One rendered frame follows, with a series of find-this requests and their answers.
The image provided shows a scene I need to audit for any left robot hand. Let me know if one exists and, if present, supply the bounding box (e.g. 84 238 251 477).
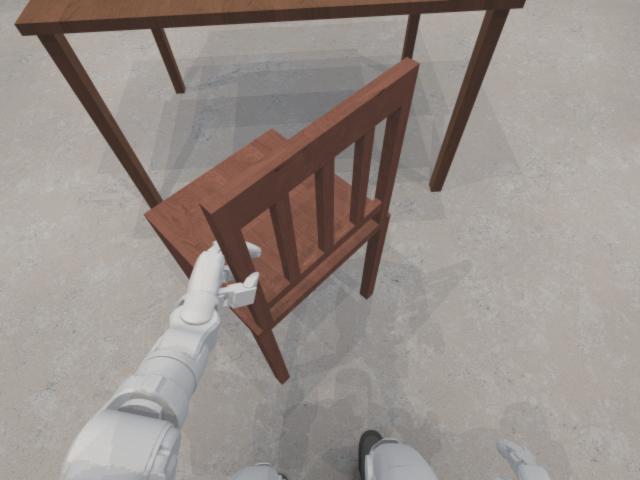
186 241 261 309

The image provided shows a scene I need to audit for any left robot upper arm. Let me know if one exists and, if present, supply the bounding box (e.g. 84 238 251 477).
64 409 182 480

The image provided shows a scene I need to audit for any table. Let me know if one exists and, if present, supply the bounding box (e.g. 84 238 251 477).
14 0 526 209

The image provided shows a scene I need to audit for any robot right shin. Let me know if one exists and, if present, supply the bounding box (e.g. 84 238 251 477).
369 438 399 454

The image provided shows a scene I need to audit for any robot shin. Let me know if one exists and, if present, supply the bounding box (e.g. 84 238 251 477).
255 463 277 473
369 438 399 454

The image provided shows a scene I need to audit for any robot left shin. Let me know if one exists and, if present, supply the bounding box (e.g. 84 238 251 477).
255 463 277 473

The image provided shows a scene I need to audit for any left robot forearm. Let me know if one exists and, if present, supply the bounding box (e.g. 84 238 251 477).
59 291 220 480

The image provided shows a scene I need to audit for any chair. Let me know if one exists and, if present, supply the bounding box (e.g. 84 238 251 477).
144 57 420 385

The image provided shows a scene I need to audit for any right robot hand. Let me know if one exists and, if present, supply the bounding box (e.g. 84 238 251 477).
493 438 551 480

